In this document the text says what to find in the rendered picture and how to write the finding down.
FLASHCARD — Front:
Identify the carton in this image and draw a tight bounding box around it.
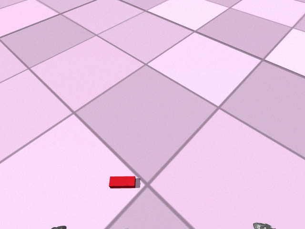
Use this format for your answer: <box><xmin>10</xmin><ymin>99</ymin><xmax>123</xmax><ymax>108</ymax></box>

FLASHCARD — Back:
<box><xmin>109</xmin><ymin>176</ymin><xmax>136</xmax><ymax>188</ymax></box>

